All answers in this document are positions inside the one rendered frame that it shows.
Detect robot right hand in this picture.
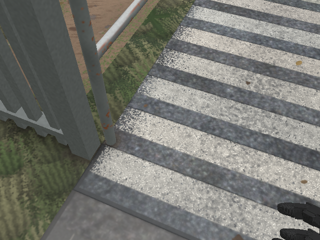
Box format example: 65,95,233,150
272,202,320,240

